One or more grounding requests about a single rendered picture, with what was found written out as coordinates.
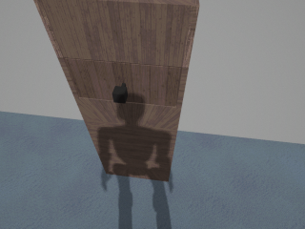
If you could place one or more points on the drawer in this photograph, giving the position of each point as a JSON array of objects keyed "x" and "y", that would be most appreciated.
[{"x": 146, "y": 83}]

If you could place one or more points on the cabinet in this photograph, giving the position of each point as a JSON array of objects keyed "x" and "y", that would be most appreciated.
[{"x": 132, "y": 139}]

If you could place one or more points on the handle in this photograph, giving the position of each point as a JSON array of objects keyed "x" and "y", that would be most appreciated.
[{"x": 120, "y": 94}]

